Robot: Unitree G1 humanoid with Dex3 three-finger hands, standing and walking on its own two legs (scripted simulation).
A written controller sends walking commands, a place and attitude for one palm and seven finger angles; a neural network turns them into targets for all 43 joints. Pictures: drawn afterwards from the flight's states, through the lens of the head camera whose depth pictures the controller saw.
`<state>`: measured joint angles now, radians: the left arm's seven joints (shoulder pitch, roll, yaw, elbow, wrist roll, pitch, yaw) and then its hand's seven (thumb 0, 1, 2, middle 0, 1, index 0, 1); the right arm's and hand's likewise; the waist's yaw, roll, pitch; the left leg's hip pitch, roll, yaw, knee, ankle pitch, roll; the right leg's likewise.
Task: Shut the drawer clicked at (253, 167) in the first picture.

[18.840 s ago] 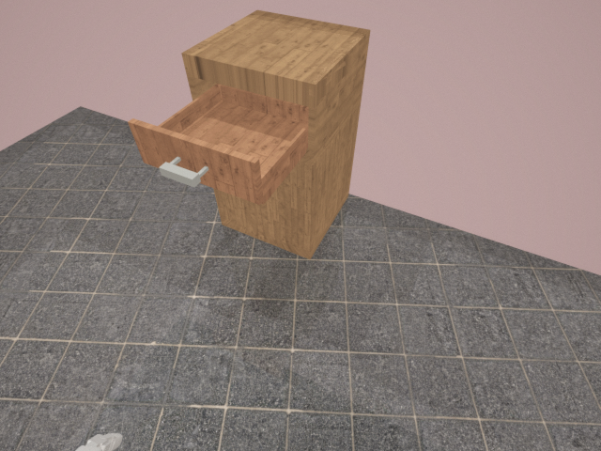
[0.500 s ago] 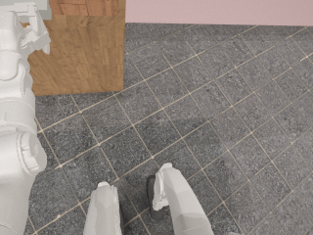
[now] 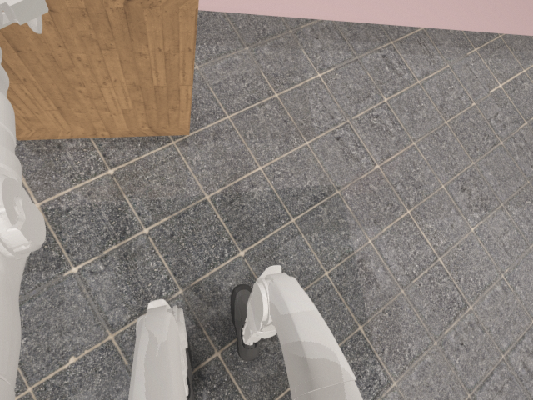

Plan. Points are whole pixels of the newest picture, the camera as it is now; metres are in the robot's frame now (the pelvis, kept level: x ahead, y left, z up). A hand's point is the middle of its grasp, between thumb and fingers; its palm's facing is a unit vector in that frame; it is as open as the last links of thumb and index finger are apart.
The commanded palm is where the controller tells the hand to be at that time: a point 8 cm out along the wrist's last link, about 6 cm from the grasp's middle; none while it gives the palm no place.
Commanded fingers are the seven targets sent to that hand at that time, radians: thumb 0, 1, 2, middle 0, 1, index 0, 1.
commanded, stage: push the drawer shut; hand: left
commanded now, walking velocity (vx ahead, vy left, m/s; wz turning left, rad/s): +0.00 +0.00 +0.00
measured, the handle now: out of the picture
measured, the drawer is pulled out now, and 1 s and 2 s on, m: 0.00 0.00 0.00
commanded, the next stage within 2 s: pull the fist back off the drawer in 0.04 s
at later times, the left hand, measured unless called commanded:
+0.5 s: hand out of the picture +0.61 +0.19 +0.04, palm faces +0.00 -1.00 -0.07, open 3.4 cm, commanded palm +0.60 +0.17 +0.05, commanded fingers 0.00 0.90 0.90 -1.40 -1.60 -1.40 -1.60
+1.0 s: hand (27, 6) +0.58 +0.19 +0.06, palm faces +0.00 -1.00 -0.04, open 3.3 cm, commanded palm +0.53 +0.20 +0.07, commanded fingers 0.00 0.90 0.90 -1.40 -1.60 -1.40 -1.60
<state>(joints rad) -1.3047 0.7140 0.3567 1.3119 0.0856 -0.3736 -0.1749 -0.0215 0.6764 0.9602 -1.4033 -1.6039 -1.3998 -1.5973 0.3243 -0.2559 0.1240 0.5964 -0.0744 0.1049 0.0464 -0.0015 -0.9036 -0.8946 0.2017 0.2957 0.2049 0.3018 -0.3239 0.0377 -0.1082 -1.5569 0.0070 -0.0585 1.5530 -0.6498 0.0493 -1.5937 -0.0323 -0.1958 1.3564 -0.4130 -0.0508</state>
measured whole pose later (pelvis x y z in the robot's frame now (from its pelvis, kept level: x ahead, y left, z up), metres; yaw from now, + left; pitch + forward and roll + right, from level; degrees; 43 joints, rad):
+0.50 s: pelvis -0.03 +0.01 -0.01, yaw -1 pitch +37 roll -9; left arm -1.40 0.80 0.35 1.30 0.13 -0.27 -0.17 0.07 0.71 0.93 -1.40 -1.60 -1.40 -1.60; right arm 0.40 -0.25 0.16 0.59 -0.07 0.07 0.06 0.00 -0.90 -0.89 0.20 0.30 0.21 0.30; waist -0.38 0.04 -0.08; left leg -1.63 0.01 -0.05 1.59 -0.61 0.07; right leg -1.66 -0.02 -0.18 1.36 -0.35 -0.04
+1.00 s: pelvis +0.02 +0.01 +0.03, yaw +0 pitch +34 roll -7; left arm -0.97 0.52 0.37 1.03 -0.01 -0.40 -0.16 0.02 0.90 0.90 -1.40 -1.60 -1.40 -1.60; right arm 0.31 -0.26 0.06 0.57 -0.05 0.10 0.07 0.00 -0.90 -0.89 0.20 0.30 0.20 0.30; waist -0.24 0.05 -0.14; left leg -1.38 0.01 -0.02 1.44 -0.66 0.06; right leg -1.44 -0.01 -0.15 1.27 -0.43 -0.02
